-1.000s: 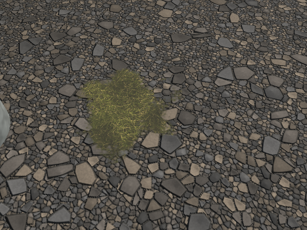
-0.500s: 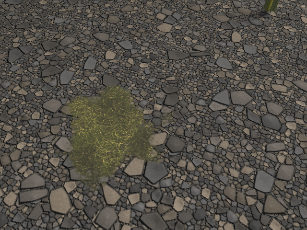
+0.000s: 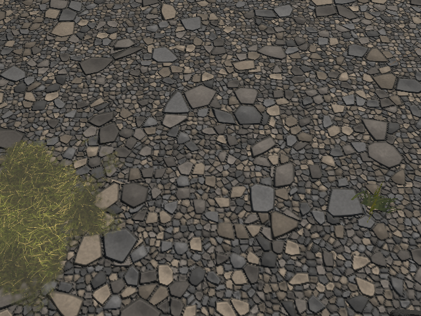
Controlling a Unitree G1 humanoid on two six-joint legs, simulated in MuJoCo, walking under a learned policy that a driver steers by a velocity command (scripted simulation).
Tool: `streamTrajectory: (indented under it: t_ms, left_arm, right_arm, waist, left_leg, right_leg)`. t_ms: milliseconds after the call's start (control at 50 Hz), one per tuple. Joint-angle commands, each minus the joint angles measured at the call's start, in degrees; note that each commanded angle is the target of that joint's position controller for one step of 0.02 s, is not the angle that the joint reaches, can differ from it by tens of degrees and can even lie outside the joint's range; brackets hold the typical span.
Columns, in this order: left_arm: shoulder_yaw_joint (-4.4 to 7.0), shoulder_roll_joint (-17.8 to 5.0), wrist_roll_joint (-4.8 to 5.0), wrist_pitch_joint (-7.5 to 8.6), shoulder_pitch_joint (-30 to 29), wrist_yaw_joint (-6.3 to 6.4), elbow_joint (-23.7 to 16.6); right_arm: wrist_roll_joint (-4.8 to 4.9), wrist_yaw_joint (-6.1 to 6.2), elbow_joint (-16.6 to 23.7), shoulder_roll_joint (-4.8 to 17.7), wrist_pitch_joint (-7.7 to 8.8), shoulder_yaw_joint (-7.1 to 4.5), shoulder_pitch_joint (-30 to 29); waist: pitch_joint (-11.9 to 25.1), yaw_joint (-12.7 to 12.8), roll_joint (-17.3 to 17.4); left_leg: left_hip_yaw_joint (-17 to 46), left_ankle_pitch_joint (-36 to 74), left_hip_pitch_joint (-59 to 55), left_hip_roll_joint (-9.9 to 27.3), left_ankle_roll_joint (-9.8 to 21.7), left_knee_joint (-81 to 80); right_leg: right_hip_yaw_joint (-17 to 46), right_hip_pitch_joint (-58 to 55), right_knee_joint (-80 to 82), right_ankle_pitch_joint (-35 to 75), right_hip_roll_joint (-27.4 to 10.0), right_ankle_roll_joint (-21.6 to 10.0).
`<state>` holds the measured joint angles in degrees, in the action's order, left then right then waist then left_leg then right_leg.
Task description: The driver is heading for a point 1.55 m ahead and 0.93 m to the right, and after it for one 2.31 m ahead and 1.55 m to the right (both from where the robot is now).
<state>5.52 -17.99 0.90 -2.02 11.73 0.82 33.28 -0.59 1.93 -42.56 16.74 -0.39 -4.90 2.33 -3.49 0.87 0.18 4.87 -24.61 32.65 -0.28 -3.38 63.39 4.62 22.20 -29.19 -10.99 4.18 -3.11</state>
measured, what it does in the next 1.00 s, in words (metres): steps on the spot, turning right: left foot, then right foot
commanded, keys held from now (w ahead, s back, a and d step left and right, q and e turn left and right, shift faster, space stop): e+shift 0.78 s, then shift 0.22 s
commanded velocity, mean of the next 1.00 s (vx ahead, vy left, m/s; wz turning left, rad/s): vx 0.00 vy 0.00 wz -0.90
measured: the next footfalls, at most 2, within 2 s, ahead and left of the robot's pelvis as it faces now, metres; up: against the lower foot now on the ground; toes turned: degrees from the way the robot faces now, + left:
left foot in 0.24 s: +0.14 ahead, +0.12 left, +0.00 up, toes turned -25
right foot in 0.70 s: -0.02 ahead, -0.12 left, +0.00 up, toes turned -45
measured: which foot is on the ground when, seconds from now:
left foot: up 0.00-0.22, down 0.24-0.70, up 0.72-1.00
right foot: down 0.00-0.26, up 0.28-0.68, down 0.70-1.00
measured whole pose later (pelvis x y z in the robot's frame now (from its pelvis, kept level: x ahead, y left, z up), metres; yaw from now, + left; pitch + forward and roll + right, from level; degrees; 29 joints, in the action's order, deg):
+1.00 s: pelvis +0.02 -0.03 +0.01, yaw -53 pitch +2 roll +2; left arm 3.5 -17.7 0.1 -2.0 8.6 2.0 33.3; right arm 0.2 0.6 -40.1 18.3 -0.9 -5.0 5.2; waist -3.8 0.1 1.1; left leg 2.1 -18.4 31.2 1.1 -4.9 53.0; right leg 6.4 15.9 -27.0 -12.9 3.6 -2.8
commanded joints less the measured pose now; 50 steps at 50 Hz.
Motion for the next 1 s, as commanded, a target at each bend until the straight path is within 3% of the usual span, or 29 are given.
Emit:
streamTrajectory:
  t_ms: [20,60,160,220,240,260,280,300,320,340,360,400,460,560,640,680,700,720,740,760,780,800,820,860,920,1000]
  left_arm:
    - [2.98,-9.50,0.10,0.14,-3.02,1.68,-4.93]
    - [3.16,-9.96,0.34,-0.24,-3.11,2.24,-4.83]
    - [3.22,-10.24,0.29,-0.77,-3.64,2.09,-5.16]
    - [3.04,-9.96,0.76,-1.06,-5.93,1.79,-5.87]
    - [2.58,-8.70,1.08,-1.15,-6.13,1.65,-6.06]
    - [1.42,-4.57,0.64,-1.26,-1.40,1.31,-5.30]
    - [1.73,-5.87,1.12,-0.68,-0.58,1.10,-6.98]
    - [3.18,-11.32,0.43,-0.14,0.97,0.83,-5.46]
    - [3.84,-12.89,0.70,-0.40,0.81,0.68,-4.09]
    - [3.73,-11.81,0.58,-1.04,1.44,0.87,-2.90]
    - [3.28,-10.33,0.35,-1.51,2.05,0.77,-2.79]
    - [2.18,-7.57,0.91,-1.81,0.34,0.20,-3.84]
    - [1.25,-5.92,1.07,-1.61,-3.74,-0.03,-5.76]
    - [0.57,-4.67,0.31,-1.61,-4.20,-0.90,-6.55]
    - [1.33,-5.57,0.57,-3.00,-3.32,-1.58,-6.39]
    - [2.15,-5.62,0.75,-3.38,0.64,-1.79,-4.95]
    - [3.50,-8.24,0.49,-3.18,5.23,-1.07,-3.23]
    - [5.72,-16.77,0.72,-2.54,8.85,-0.11,-3.61]
    - [5.33,-19.07,-1.64,-0.29,5.08,-0.72,-6.11]
    - [4.52,-15.22,-1.90,1.38,4.77,-1.38,-5.82]
    - [3.86,-13.75,-1.06,2.20,3.98,-1.01,-4.55]
    - [3.07,-11.37,0.13,2.05,0.92,-0.39,-4.62]
    - [2.19,-9.61,0.66,1.53,-2.28,0.25,-5.20]
    - [1.29,-8.54,-0.32,1.15,-3.66,1.14,-5.46]
    - [0.98,-8.93,-0.72,0.98,-2.60,1.58,-4.06]
    - [0.43,-8.89,-1.19,0.58,-3.37,1.33,-3.03]
  right_arm:
    - [0.29,-0.13,2.66,3.30,0.48,-0.61,0.68]
    - [0.37,-0.38,2.84,2.69,0.47,-0.21,-0.28]
    - [1.05,-0.96,3.68,4.85,1.20,-0.70,-1.22]
    - [1.30,-1.51,2.91,6.17,2.16,-1.56,2.70]
    - [1.20,-1.46,2.19,7.26,2.24,-2.20,5.17]
    - [0.41,-1.05,2.65,10.67,1.75,-2.94,5.69]
    - [-1.82,-1.29,2.84,12.29,1.27,-2.93,4.90]
    - [-1.98,-1.19,5.08,8.89,1.49,-2.22,1.66]
    - [-1.32,-0.61,6.16,6.13,1.28,-1.43,-1.04]
    - [-0.61,0.02,6.85,4.96,0.84,-1.03,-2.39]
    - [0.04,0.69,7.00,4.84,0.52,-0.84,-2.64]
    - [-0.35,1.46,6.70,5.46,0.00,-0.70,-0.37]
    - [-0.97,1.45,5.76,7.41,-0.33,-1.34,4.62]
    - [-0.27,0.06,5.85,10.57,-0.23,-2.84,3.69]
    - [1.50,-1.72,5.45,11.47,0.64,-3.61,3.06]
    - [2.73,-2.24,4.96,10.25,0.73,-3.52,2.35]
    - [2.58,-2.62,3.60,7.62,0.70,-2.97,5.56]
    - [-0.01,-2.73,5.80,4.42,0.67,-2.00,5.45]
    - [-1.21,-1.95,9.64,4.17,0.93,-1.49,0.53]
    - [-0.35,-1.38,9.84,7.31,0.93,-2.18,-2.89]
    - [0.45,-1.03,10.22,7.11,1.28,-2.13,-3.69]
    - [0.22,-0.55,8.75,7.90,1.34,-2.38,-1.67]
    - [-0.04,-0.38,8.03,8.79,1.18,-2.61,-0.02]
    - [0.20,-0.89,6.47,7.78,0.95,-2.28,2.38]
    - [0.78,-1.09,6.15,5.48,0.38,-1.15,2.22]
    - [0.93,-1.40,6.62,5.14,-0.02,-0.47,1.44]
  waist:
    - [11.60,-1.83,-5.21]
    - [11.50,-1.37,-6.04]
    - [9.87,-0.33,-10.13]
    - [10.03,-2.16,-10.72]
    - [10.42,-3.03,-8.89]
    - [13.24,-0.42,2.02]
    - [10.84,1.76,17.80]
    - [8.92,1.99,13.64]
    - [7.22,2.15,9.80]
    - [6.23,2.26,7.00]
    - [5.53,1.89,6.24]
    - [4.68,0.40,6.31]
    - [6.31,-3.03,7.99]
    - [7.96,-2.82,8.94]
    - [8.01,-1.58,9.47]
    - [8.89,1.25,7.86]
    - [9.27,2.57,1.67]
    - [7.47,2.09,-17.20]
    - [12.19,1.63,-20.28]
    - [12.61,4.04,-12.65]
    - [10.18,2.49,-11.24]
    - [9.45,0.67,-7.27]
    - [9.21,-0.78,-7.12]
    - [11.30,-1.55,-7.10]
    - [11.21,-0.65,-6.41]
    - [9.39,0.56,-8.01]
  left_leg:
    - [2.09,4.40,0.78,-1.98,-0.91,-8.82]
    - [2.82,6.38,-1.55,-3.04,-1.16,-14.30]
    - [4.36,7.21,-6.14,-4.46,-0.40,-23.38]
    - [3.76,10.59,-15.02,-3.97,1.00,-35.48]
    - [4.12,16.18,-21.71,-1.09,2.06,-41.72]
    - [14.53,18.23,-30.25,11.15,6.79,-44.16]
    - [29.28,21.55,-28.10,20.15,15.68,-48.36]
    - [28.32,20.55,-25.81,22.14,18.21,-48.45]
    - [20.58,18.47,-23.44,18.74,16.48,-47.50]
    - [14.73,16.61,-22.72,15.00,14.31,-46.62]
    - [11.42,17.94,-22.92,13.98,13.77,-46.37]
    - [5.18,22.21,-23.32,12.57,13.98,-46.80]
    - [2.14,26.37,-30.07,15.06,15.87,-46.95]
    - [-4.83,27.74,-29.42,18.05,15.47,-46.69]
    - [-9.32,28.49,-28.27,19.89,12.57,-43.31]
    - [-12.93,26.65,-26.33,18.88,8.52,-36.23]
    - [-16.31,21.47,-19.99,15.30,4.75,-26.70]
    - [-19.69,-7.87,0.39,7.78,-0.98,-6.49]
    - [-7.27,-15.24,10.42,1.70,-2.60,4.62]
    - [-2.58,-11.86,11.56,2.38,-1.64,8.82]
    - [-0.85,-6.67,12.13,2.64,-0.11,7.58]
    - [-0.43,-2.37,11.94,3.87,0.27,5.73]
    - [-0.48,0.66,9.65,4.10,0.14,3.67]
    - [-1.78,4.46,4.24,2.69,-0.69,2.55]
    - [-2.29,6.63,1.22,1.94,-1.60,-5.61]
    - [-2.45,6.44,-3.83,1.88,-1.50,-13.48]
  right_leg:
    - [17.06,-11.30,7.60,19.37,-11.94,-9.35]
    - [18.97,-9.65,7.45,13.45,-11.14,-8.62]
    - [26.19,-7.86,7.07,5.57,-9.71,-7.31]
    - [28.53,-6.16,3.86,6.07,-7.28,-5.28]
    - [26.98,-2.84,0.77,1.57,-4.68,-3.26]
    - [19.44,3.27,-10.91,-17.86,1.21,-0.18]
    - [9.38,12.74,-23.97,-26.21,6.61,2.59]
    - [8.46,14.44,-33.89,-23.00,1.35,4.67]
    - [6.55,14.16,-37.60,-18.51,-0.44,5.48]
    - [5.16,14.13,-40.42,-15.03,-1.33,6.41]
    - [3.80,15.44,-43.61,-12.32,-2.06,7.20]
    - [-0.50,16.39,-42.64,-9.55,-3.97,8.17]
    - [-2.63,18.46,-35.86,-9.43,-7.06,9.49]
    - [-5.67,10.13,-23.69,-10.09,-9.60,8.30]
    - [-9.08,1.77,-12.55,-9.46,-8.38,5.16]
    - [-10.74,-6.44,-1.54,-3.17,-6.08,2.20]
    - [-7.18,-15.51,4.35,4.47,-5.21,-0.44]
    - [14.07,-27.21,5.91,32.54,-18.47,-6.76]
    - [29.10,-24.73,6.84,32.47,-25.57,-17.62]
    - [24.53,-24.95,8.59,27.62,-23.63,-17.14]
    - [21.23,-23.39,9.00,23.67,-20.67,-14.38]
    - [17.82,-22.76,8.31,22.11,-18.86,-11.78]
    - [15.26,-20.32,7.74,24.77,-17.96,-10.51]
    - [12.32,-17.93,7.09,30.47,-16.35,-10.20]
    - [10.89,-17.43,6.47,29.64,-15.08,-9.84]
    - [12.39,-13.66,5.83,23.96,-15.04,-10.23]
Velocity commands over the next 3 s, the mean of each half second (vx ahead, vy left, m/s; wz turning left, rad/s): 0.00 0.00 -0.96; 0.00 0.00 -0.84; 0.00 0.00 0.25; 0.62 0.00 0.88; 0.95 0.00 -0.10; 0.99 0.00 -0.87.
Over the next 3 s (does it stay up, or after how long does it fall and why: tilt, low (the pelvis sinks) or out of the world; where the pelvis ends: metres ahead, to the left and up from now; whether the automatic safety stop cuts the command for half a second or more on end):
stays up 1.07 -0.22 -0.01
